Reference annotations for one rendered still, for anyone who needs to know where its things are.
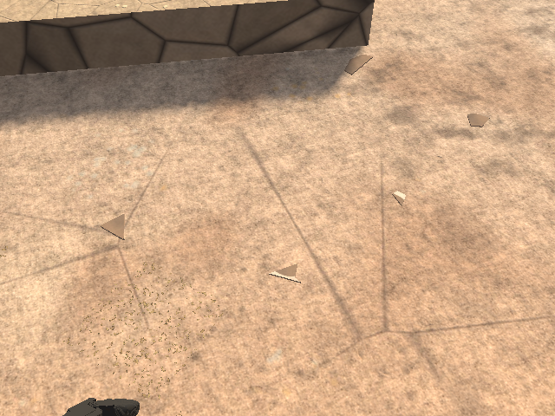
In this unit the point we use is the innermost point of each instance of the robot left hand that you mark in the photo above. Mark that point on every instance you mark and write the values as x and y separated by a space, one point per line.
108 407

